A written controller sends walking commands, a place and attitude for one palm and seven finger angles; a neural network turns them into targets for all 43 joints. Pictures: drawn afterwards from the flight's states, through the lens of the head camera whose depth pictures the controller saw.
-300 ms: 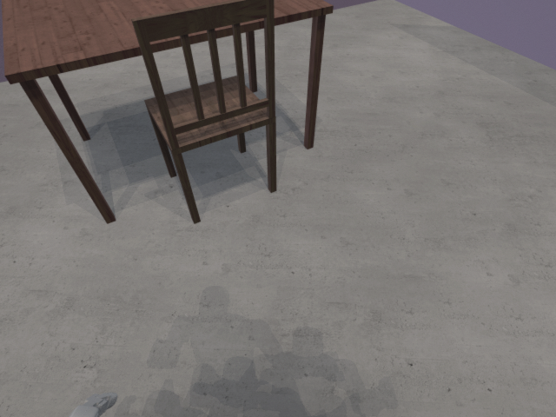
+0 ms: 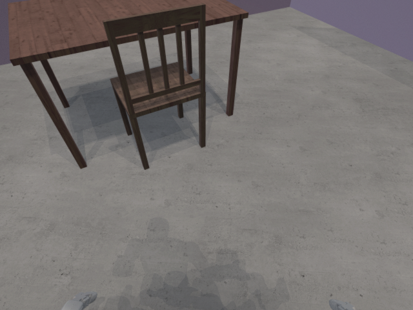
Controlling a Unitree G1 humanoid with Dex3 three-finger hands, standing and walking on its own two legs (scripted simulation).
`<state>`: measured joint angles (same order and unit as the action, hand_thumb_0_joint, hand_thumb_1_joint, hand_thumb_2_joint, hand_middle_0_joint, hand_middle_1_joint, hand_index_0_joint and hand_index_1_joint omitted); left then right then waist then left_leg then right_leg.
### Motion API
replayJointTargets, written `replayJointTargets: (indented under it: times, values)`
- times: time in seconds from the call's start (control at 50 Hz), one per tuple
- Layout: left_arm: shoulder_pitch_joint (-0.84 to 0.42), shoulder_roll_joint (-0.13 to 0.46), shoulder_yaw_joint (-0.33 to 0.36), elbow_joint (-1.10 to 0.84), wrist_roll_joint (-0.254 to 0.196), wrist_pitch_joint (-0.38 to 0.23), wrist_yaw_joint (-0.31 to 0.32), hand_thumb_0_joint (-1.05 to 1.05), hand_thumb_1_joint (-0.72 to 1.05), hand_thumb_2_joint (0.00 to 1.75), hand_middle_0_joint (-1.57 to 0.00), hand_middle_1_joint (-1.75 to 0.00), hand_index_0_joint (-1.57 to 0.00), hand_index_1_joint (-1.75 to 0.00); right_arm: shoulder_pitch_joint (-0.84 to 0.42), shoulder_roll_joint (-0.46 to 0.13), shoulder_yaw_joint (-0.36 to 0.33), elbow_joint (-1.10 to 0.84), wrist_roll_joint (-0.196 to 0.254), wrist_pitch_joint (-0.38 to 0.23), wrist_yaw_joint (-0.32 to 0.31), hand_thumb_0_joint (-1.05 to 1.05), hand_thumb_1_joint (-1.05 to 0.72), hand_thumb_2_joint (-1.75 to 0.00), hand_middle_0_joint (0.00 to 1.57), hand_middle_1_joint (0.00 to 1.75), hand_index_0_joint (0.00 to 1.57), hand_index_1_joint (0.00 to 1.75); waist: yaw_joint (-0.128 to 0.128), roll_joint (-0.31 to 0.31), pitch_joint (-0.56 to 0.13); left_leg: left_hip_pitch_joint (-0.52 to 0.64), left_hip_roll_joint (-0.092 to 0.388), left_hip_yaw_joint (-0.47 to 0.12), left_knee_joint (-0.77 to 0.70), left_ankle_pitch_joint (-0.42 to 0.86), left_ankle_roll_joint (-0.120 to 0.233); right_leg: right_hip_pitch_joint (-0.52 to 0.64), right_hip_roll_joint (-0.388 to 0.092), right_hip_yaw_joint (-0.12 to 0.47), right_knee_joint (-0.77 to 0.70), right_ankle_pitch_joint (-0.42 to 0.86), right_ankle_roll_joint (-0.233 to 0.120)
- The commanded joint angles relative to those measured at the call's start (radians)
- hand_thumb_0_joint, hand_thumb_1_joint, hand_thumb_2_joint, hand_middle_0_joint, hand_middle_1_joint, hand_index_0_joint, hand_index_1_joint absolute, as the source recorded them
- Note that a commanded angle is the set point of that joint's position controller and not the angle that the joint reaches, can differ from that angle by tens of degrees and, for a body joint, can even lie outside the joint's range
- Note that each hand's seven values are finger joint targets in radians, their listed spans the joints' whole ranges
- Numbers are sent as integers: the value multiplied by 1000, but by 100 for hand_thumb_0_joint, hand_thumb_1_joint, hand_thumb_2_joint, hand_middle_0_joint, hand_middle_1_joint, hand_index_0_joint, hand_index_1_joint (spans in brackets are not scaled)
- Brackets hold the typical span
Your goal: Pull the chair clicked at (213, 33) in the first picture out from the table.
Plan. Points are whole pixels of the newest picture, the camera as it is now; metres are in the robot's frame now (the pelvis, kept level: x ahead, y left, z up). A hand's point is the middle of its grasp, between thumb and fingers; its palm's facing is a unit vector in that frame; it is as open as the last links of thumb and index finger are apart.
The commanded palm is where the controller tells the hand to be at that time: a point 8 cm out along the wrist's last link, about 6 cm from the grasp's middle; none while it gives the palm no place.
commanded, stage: stand and wait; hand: left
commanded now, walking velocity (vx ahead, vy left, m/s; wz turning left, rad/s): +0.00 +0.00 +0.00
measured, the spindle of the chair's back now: (163, 60) +1.15 +0.27 -0.09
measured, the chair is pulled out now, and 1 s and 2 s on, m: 0.00 0.00 0.00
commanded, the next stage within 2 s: look at it before walking up in 0.82 s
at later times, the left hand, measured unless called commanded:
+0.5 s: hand out of the picture +0.05 +0.24 -0.15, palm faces -0.04 -0.94 -0.34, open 7.4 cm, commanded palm none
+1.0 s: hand out of the picture +0.05 +0.24 -0.15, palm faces -0.05 -0.95 -0.32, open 7.4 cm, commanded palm none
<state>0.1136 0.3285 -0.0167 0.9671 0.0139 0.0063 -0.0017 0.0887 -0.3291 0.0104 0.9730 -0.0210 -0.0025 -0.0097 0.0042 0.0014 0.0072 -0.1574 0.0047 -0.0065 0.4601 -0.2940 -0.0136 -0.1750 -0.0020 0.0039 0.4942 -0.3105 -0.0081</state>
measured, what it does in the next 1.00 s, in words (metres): stands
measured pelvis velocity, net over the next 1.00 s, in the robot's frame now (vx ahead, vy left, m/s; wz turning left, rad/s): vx -0.03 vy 0.00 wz -0.01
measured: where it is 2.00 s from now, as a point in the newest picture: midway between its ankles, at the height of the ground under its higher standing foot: outside the picture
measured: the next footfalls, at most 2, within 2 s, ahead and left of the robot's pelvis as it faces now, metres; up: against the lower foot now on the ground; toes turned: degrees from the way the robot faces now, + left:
right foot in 1.94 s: +0.08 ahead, -0.13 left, +0.00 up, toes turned -16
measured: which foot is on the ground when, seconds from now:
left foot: down 0.00-1.00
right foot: down 0.00-1.00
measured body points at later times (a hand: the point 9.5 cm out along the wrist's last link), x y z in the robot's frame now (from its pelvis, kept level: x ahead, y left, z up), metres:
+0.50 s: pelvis -0.02 +0.00 +0.01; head -0.02 -0.01 +0.46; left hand +0.06 +0.29 -0.12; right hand +0.05 -0.30 -0.13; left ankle -0.03 +0.13 -0.74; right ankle -0.03 -0.11 -0.74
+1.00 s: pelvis -0.03 +0.00 +0.01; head -0.02 +0.00 +0.46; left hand +0.05 +0.29 -0.13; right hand +0.04 -0.29 -0.13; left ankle -0.03 +0.13 -0.74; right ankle -0.03 -0.11 -0.74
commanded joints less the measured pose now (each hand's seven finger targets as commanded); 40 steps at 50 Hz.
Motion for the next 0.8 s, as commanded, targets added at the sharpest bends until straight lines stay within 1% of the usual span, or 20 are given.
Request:
replayJointTargets:
  times: [0.0, 0.04, 0.06, 0.14, 0.16, 0.2, 0.24, 0.28, 0.3, 0.36, 0.42, 0.44, 0.48, 0.56, 0.58, 0.6, 0.72, 0.76, 0.78]
  values:
    - [-37, 217, 57, -55, -4, -23, 19, 0, 90, 90, -20, -30, -20, -30, -38, -197, -48, -54, 4, -26, -14, 0, -90, -90, 20, 30, 20, 30, -2, -4, -78, 38, 99, -65, -54, 335, 51, 29, -105, 85, -68, 345, -34]
    - [-33, 216, 57, -47, -5, -23, 18, 0, 90, 90, -20, -30, -20, -30, -37, -197, -46, -45, 4, -26, -14, 0, -90, -90, 20, 30, 20, 30, -2, 0, -75, 40, 99, -67, -59, 324, 49, 32, -106, 90, -80, 338, -34]
    - [-32, 216, 57, -43, -5, -24, 17, 0, 90, 90, -20, -30, -20, -30, -36, -195, -46, -39, 5, -26, -14, 0, -90, -90, 20, 30, 20, 30, -2, -13, -76, 39, 100, -66, -62, 318, 49, 35, -107, 91, -84, 338, -34]
    - [-27, 216, 55, -25, -6, -25, 16, 0, 90, 90, -20, -30, -20, -30, -28, -196, -44, -20, 6, -25, -13, 0, -90, -90, 20, 30, 20, 30, -3, -8, -71, 42, 101, -70, -75, 281, 46, 32, -108, 98, -102, 306, -33]
    - [-26, 217, 54, -19, -6, -25, 16, 0, 90, 90, -20, -30, -20, -30, -25, -198, -43, -13, 6, -25, -13, 0, -90, -90, 20, 30, 20, 30, -4, -8, -77, 44, 102, -70, -78, 278, 46, 37, -108, 99, -104, 302, -34]
    - [-23, 215, 53, -11, -6, -25, 16, 0, 90, 90, -20, -30, -20, -30, -22, -196, -42, -4, 7, -25, -12, 0, -90, -90, 20, 30, 20, 30, -3, -14, -69, 42, 104, -72, -84, 272, 47, 34, -108, 100, -110, 296, -34]
    - [-16, 214, 53, -1, -6, -27, 16, 0, 90, 90, -20, -30, -20, -30, -16, -197, -42, 6, 8, -27, -12, 0, -90, -90, 20, 30, 20, 30, -2, -16, -79, 49, 106, -71, -85, 280, 46, 43, -110, 103, -114, 308, -34]
    - [-20, 215, 52, 6, -6, -27, 17, 0, 90, 90, -20, -30, -20, -30, -17, -194, -41, 15, 10, -24, -11, 0, -90, -90, 20, 30, 20, 30, -2, -23, -62, 38, 105, -72, -91, 261, 44, 39, -111, 107, -122, 297, -35]
    - [-14, 215, 52, 11, -7, -28, 17, 0, 90, 90, -20, -30, -20, -30, -16, -196, -41, 19, 9, -25, -11, 0, -90, -90, 20, 30, 20, 30, -2, -14, -63, 43, 106, -70, -92, 261, 43, 37, -113, 107, -125, 298, -35]
    - [-16, 214, 50, 22, -7, -28, 17, 0, 90, 90, -20, -30, -20, -30, -13, -198, -39, 34, 9, -26, -11, 0, -90, -90, 20, 30, 20, 30, -2, -6, -57, 41, 108, -75, -106, 248, 42, 35, -110, 111, -133, 274, -34]
    - [-17, 215, 50, 29, -6, -28, 16, 0, 90, 90, -20, -30, -20, -30, -6, -197, -39, 42, 10, -25, -10, 0, -90, -90, 20, 30, 20, 30, -3, -20, -45, 33, 107, -74, -115, 217, 40, 27, -111, 114, -146, 241, -33]
    - [-19, 215, 49, 32, -6, -28, 15, 0, 90, 90, -20, -30, -20, -30, -9, -200, -39, 45, 9, -26, -9, 0, -90, -90, 20, 30, 20, 30, -3, -6, -37, 32, 106, -75, -119, 212, 40, 20, -109, 117, -150, 230, -33]
    - [-16, 214, 49, 35, -5, -27, 15, 0, 90, 90, -20, -30, -20, -30, -8, -199, -38, 49, 10, -25, -8, 0, -90, -90, 20, 30, 20, 30, -1, 0, -30, 30, 108, -76, -123, 197, 40, 9, -107, 119, -156, 204, -32]
    - [-18, 209, 48, 40, -5, -28, 14, 0, 90, 90, -20, -30, -20, -30, -3, -196, -37, 56, 8, -27, -7, 0, -90, -90, 20, 30, 20, 30, -1, -9, -20, 21, 107, -82, -135, 180, 41, 4, -106, 123, -168, 171, -30]
    - [-18, 212, 48, 40, -4, -28, 14, 0, 90, 90, -20, -30, -20, -30, -2, -195, -37, 57, 10, -26, -6, 0, -90, -90, 20, 30, 20, 30, -2, -19, -15, 21, 106, -80, -132, 171, 40, -6, -105, 126, -173, 157, -29]
    - [-22, 210, 48, 41, -4, -28, 14, 0, 90, 90, -20, -30, -20, -30, 3, -194, -37, 58, 8, -26, -6, 0, -90, -90, 20, 30, 20, 30, -4, -14, -12, 15, 106, -81, -137, 162, 39, -8, -105, 126, -174, 142, -29]
    - [-20, 207, 48, 42, -4, -30, 13, 0, 90, 90, -20, -30, -20, -30, 8, -192, -37, 64, 8, -28, -5, 0, -90, -90, 20, 30, 20, 30, -3, -18, -26, 20, 108, -80, -137, 181, 39, -1, -106, 126, -174, 161, -28]
    - [-17, 206, 47, 42, -4, -30, 13, 0, 90, 90, -20, -30, -20, -30, 11, -193, -36, 65, 9, -30, -5, 0, -90, -90, 20, 30, 20, 30, -3, -4, -35, 22, 109, -82, -136, 194, 39, 9, -107, 124, -171, 178, -29]
    - [-17, 208, 48, 40, -4, -31, 14, 0, 90, 90, -20, -30, -20, -30, 9, -192, -38, 64, 10, -28, -5, 0, -90, -90, 20, 30, 20, 30, -2, -13, -34, 23, 109, -84, -134, 190, 39, 5, -104, 126, -171, 175, -28]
